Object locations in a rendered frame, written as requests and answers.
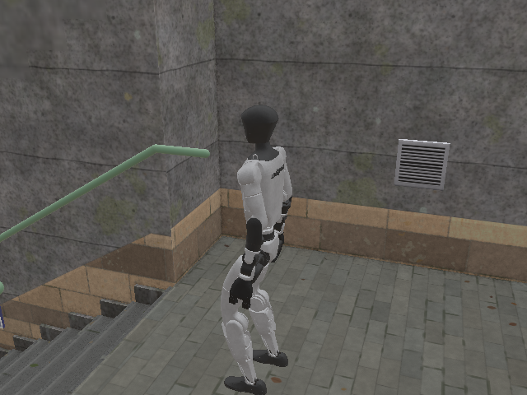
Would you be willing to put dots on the right robot upper arm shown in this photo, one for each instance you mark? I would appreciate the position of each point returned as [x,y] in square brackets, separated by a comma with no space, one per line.
[287,188]

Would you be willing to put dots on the left robot upper arm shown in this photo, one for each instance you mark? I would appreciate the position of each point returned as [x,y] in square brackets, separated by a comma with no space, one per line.
[249,178]

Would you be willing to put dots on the robot left hand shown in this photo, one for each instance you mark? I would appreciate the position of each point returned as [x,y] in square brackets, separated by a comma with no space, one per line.
[242,290]

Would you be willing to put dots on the robot right hand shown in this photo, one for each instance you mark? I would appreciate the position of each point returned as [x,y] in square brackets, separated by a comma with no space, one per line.
[281,237]

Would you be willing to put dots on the robot foot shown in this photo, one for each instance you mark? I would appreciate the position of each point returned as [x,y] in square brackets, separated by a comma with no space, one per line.
[280,360]
[239,384]

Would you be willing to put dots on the robot left foot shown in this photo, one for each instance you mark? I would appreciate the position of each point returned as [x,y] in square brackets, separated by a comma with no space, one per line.
[239,384]

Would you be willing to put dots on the right robot forearm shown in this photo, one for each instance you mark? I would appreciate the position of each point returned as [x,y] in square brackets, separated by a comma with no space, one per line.
[279,226]

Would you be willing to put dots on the robot right foot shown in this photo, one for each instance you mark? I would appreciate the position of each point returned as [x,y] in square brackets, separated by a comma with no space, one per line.
[280,360]

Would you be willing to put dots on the left robot forearm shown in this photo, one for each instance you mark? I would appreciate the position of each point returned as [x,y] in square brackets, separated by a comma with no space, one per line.
[254,240]

